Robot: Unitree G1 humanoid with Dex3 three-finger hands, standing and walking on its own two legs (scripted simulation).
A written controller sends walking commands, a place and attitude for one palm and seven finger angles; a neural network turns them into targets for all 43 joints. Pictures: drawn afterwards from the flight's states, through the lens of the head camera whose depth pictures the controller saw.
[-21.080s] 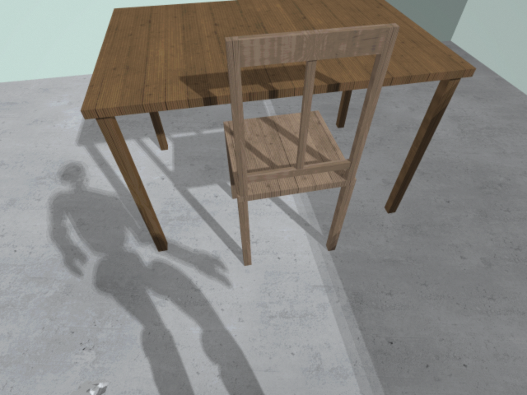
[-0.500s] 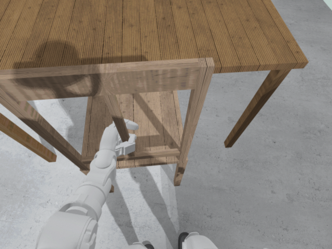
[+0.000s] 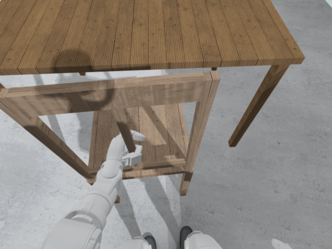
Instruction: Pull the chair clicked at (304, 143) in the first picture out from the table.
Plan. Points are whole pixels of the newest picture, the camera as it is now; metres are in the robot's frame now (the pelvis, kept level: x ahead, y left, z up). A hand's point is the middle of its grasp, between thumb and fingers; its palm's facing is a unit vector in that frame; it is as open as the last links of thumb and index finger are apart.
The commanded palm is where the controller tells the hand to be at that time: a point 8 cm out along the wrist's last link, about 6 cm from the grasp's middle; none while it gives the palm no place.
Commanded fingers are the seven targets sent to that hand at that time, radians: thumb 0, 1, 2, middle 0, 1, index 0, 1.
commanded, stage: step backward, pulling the chair out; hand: left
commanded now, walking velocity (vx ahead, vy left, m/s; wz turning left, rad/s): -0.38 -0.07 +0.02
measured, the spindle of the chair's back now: (130, 143) +0.39 +0.09 -0.04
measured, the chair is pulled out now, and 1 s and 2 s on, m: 0.16 0.26 0.33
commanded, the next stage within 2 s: none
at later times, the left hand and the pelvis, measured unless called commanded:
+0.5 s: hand (132, 167) +0.32 +0.09 -0.06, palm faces -0.03 -0.98 -0.18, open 5.4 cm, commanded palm +0.33 +0.15 -0.07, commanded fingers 0.00 0.90 0.90 -0.50 -1.45 -0.50 -1.45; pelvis -0.04 -0.01 +0.00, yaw +1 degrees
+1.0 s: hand (117, 191) +0.26 +0.12 -0.06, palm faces -0.16 -0.97 -0.16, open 5.3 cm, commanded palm +0.27 +0.18 -0.07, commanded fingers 0.00 0.90 0.90 -0.50 -1.45 -0.50 -1.45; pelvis -0.10 +0.05 -0.02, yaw +2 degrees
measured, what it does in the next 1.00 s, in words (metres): walks backwards: left foot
